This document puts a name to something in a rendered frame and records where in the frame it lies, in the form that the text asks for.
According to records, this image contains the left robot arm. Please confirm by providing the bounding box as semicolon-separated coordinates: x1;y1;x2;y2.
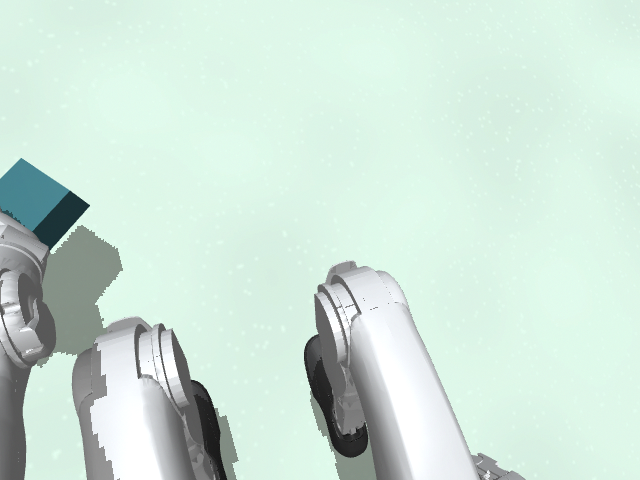
0;212;56;480

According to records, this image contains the right robot foot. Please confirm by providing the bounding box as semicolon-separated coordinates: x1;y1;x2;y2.
304;334;368;458

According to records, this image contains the right robot hand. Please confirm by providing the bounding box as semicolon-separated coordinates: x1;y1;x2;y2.
471;453;525;480

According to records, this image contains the left robot foot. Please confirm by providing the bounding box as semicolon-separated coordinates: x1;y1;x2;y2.
191;380;227;480

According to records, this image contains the carton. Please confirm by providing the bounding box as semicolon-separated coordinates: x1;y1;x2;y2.
0;158;90;250

